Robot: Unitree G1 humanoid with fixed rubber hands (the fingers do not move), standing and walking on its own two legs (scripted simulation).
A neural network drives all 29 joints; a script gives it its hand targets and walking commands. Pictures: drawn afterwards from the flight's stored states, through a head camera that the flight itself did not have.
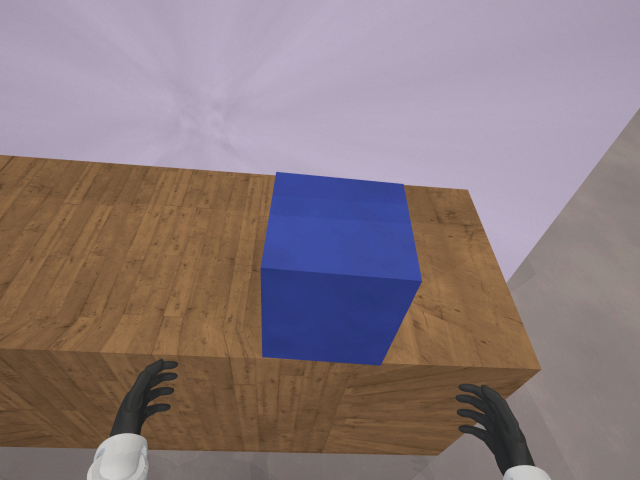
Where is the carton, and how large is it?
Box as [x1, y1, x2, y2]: [261, 172, 421, 365]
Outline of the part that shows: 276,172 261,262 262,356 380,365 421,281 403,184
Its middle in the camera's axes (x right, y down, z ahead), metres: +0.02 +0.05 +0.66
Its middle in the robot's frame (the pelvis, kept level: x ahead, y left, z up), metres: +0.44 -0.02 -0.04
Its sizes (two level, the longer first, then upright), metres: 0.210 0.200 0.250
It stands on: a pedestal, 0.59 m high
